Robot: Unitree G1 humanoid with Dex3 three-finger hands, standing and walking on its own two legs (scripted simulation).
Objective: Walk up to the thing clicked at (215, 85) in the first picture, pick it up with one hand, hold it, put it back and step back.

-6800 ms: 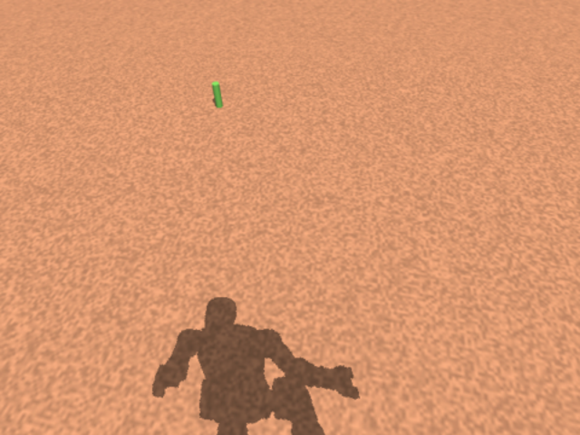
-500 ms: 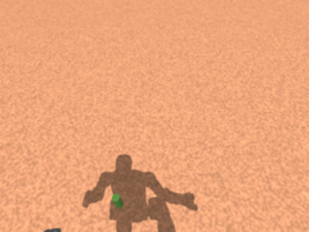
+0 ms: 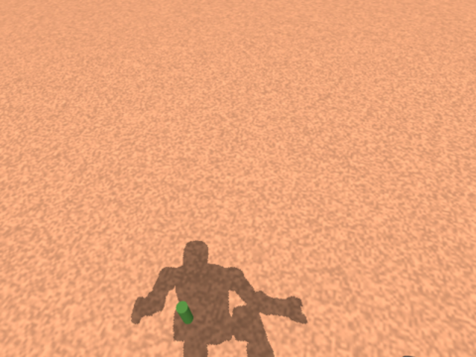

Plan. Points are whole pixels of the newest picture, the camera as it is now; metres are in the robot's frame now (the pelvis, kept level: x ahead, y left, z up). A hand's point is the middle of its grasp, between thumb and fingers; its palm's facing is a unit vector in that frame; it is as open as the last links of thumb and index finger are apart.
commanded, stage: walk up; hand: left
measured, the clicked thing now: (185, 313) +0.37 +0.22 -0.70
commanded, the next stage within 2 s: stand in 0.02 s
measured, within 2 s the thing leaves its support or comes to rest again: neither
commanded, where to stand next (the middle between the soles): +0.04 +0.00 m, yaw +2 degrees
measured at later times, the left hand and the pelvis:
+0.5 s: hand out of the picture +0.07 +0.27 -0.14, palm faces -0.02 -0.94 -0.34, open 7.3 cm; pelvis -0.02 +0.01 +0.01, yaw +0 degrees
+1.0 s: hand out of the picture +0.03 +0.27 -0.15, palm faces -0.01 -0.94 -0.34, open 7.3 cm; pelvis -0.02 +0.02 +0.01, yaw +1 degrees
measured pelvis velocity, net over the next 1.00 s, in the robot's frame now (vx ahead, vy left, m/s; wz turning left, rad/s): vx -0.02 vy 0.02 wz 0.02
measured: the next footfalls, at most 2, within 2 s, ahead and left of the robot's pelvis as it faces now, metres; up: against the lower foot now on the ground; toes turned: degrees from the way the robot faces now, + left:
none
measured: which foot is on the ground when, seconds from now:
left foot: down 0.00-1.00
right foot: down 0.00-1.00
